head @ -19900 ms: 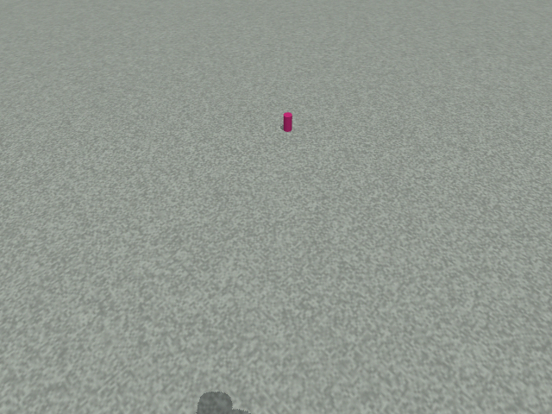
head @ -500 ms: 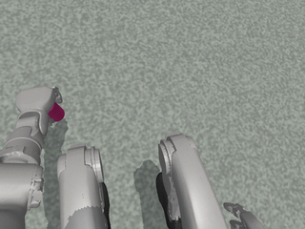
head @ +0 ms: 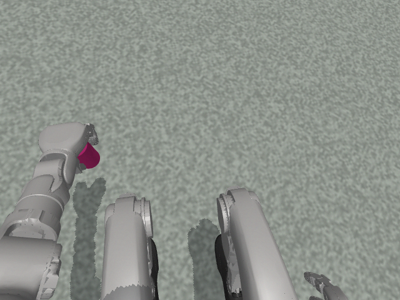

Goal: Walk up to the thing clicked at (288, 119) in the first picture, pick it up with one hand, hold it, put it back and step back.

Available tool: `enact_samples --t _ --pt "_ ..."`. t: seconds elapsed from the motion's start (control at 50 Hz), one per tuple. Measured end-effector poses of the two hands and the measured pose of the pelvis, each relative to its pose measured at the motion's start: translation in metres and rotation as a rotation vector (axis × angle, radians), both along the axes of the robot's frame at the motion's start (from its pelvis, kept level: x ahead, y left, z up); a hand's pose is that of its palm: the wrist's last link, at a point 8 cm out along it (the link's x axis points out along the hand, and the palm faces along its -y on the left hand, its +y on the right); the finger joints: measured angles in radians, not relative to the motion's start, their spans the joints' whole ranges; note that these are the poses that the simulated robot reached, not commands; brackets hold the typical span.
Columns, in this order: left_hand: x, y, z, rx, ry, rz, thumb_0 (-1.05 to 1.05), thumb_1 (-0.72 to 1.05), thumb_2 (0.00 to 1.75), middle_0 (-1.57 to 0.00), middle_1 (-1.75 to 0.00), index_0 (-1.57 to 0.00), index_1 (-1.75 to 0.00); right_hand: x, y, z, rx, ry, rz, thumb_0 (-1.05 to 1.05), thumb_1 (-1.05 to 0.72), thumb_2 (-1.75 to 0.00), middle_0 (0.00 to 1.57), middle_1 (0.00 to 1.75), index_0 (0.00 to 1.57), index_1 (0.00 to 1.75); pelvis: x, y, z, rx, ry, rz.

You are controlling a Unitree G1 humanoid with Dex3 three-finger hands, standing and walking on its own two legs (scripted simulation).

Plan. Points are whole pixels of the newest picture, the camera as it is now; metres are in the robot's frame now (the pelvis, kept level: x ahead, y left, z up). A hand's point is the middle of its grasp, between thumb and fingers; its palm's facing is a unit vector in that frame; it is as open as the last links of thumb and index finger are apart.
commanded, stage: lift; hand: left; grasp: from above
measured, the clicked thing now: (82, 152) +0.43 +0.26 -0.16
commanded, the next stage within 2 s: hold in 1.38 s
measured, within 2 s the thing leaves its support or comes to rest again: neither
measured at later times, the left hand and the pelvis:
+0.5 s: hand (13, 154) +0.36 +0.27 +0.06, palm faces -0.42 -0.12 -0.90, open 7.8 cm; pelvis +0.02 +0.00 +0.16, yaw +3 degrees
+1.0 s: hand out of the picture +0.36 +0.26 +0.20, palm faces -0.45 -0.12 -0.88, open 7.8 cm; pelvis +0.06 +0.01 +0.30, yaw +5 degrees
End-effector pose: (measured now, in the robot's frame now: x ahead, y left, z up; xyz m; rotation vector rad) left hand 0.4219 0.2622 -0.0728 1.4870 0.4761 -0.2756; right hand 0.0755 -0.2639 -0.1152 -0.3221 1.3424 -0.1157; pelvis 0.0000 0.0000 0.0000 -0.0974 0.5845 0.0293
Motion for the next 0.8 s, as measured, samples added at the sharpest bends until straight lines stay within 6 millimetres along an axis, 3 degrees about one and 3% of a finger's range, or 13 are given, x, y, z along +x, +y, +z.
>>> enact_samples --t 0.22,0.42,0.62,0.8 --pt "-0.026 0.008 0.074 -0.007 -0.029 0.027 0.02 0.24 0.52 -0.89 -0.73 -0.78 -0.63 0.039 0.005 0.058 -0.003 -0.111 0.0 0.0 -0.93 -0.9 0.2 0.3 0.2 0.3 0.004 0.002 0.058 0.007 -0.026 0.021" --pt "-0.05 0.007 0.158 -0.024 -0.041 0.056 0.03 0.25 0.5 -0.9 -0.69 -0.79 -0.61 0.067 0.013 0.131 -0.001 -0.202 -0.022 0.01 -0.93 -0.91 0.2 0.3 0.2 0.3 0.012 0.004 0.129 0.021 -0.093 0.04" --pt "-0.063 0.008 0.244 -0.021 -0.029 0.079 0.03 0.25 0.5 -0.92 -0.63 -0.8 -0.57 0.076 0.022 0.212 0.006 -0.243 -0.049 0.01 -0.93 -0.91 0.2 0.3 0.2 0.3 0.029 0.007 0.209 0.044 -0.194 0.052" --pt "-0.061 0.008 0.295 -0.014 0.003 0.081 0.03 0.26 0.51 -0.93 -0.6 -0.81 -0.55 0.077 0.021 0.265 -0.001 -0.248 -0.065 0.01 -0.93 -0.91 0.2 0.3 0.2 0.3 0.048 0.01 0.261 0.06 -0.266 0.056"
